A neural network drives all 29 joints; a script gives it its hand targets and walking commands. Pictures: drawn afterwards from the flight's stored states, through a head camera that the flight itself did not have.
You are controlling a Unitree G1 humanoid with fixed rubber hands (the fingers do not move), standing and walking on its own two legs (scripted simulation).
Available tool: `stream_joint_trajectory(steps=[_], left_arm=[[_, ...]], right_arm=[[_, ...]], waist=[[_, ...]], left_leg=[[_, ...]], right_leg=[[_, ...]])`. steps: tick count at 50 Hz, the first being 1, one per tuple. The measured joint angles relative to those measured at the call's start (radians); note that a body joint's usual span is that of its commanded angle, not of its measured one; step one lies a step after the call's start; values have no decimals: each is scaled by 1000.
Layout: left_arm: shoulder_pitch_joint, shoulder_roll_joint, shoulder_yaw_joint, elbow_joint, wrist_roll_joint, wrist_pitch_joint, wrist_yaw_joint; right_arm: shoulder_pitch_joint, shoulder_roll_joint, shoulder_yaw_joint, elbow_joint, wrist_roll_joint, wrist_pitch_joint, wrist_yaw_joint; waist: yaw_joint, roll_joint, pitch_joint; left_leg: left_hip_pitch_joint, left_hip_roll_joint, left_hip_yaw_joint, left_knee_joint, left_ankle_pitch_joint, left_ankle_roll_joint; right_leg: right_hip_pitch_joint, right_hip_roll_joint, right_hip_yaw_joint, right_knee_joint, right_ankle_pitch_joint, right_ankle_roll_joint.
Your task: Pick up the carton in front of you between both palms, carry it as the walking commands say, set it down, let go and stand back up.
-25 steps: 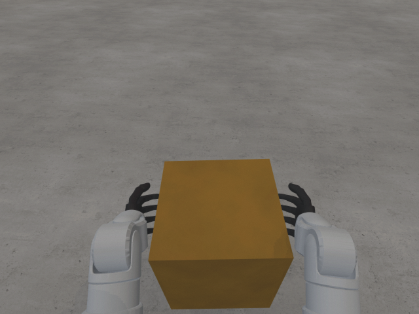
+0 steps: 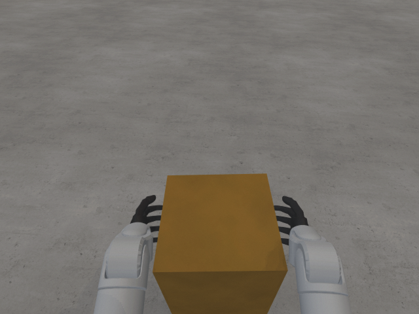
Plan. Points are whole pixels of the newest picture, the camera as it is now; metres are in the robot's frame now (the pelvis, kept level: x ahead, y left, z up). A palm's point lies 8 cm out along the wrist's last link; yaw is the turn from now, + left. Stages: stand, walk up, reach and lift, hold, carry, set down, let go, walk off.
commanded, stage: carry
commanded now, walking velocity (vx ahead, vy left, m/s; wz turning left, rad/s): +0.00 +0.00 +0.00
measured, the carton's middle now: (218, 247) +0.28 +0.00 -0.04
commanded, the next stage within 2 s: hold in 1.08 s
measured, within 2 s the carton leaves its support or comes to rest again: neither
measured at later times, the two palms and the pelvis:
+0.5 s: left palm (145, 228) +0.28 +0.14 +0.03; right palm (296, 231) +0.28 -0.15 +0.04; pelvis -0.01 -0.01 +0.00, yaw +0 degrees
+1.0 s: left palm (150, 230) +0.28 +0.13 +0.03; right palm (302, 234) +0.28 -0.16 +0.03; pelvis -0.01 -0.02 +0.00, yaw +0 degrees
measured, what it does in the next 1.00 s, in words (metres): stands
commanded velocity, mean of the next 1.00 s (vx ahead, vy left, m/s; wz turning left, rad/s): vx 0.00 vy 0.00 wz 0.00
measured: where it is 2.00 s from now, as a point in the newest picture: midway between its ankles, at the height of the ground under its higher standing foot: outside the picture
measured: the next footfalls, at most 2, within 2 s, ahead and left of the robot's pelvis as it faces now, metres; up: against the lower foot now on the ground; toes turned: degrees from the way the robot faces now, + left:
none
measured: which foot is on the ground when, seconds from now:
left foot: down 0.00-1.00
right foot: down 0.00-1.00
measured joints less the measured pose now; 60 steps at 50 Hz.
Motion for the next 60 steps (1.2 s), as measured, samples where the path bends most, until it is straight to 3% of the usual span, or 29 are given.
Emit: stream_joint_trajectory(steps=[11, 17, 25, 54, 56, 60], left_arm=[[-77, -10, 71, 243, 54, -223, -33], [-102, -15, 95, 274, 52, -298, -29], [-70, -9, 68, 191, 24, -265, -21], [-66, -8, 68, 201, 29, -249, -25], [-61, -8, 71, 183, 28, -254, -29], [-30, -3, 64, 151, 20, -266, -37]], right_arm=[[-76, 10, -74, 248, -55, -221, 26], [-103, 15, -97, 278, -55, -292, 21], [-71, 9, -67, 197, -25, -256, 13], [-64, 8, -59, 202, -30, -229, 10], [-70, 10, -62, 214, -36, -250, 17], [-69, 9, -60, 244, -41, -282, 22]], waist=[[3, 3, 22], [2, 3, 46], [4, 1, 42], [2, 1, 39], [14, -12, 88], [25, -17, 151]], left_leg=[[-10, 4, -6, -3, 14, -2], [-16, 5, -8, -4, 19, -3], [-21, 7, -10, 6, 11, -8], [-9, 19, -17, 2, 14, -27], [47, -14, -80, -31, 25, -28], [146, -44, -194, -93, 33, -61]], right_leg=[[-12, 5, -2, 4, 9, -5], [-20, 6, -3, 8, 10, -7], [-24, 6, -3, 18, 0, -9], [-15, 17, -6, 20, -6, -25], [27, 27, 30, 2, 11, -42], [109, 57, 98, -71, 47, -28]])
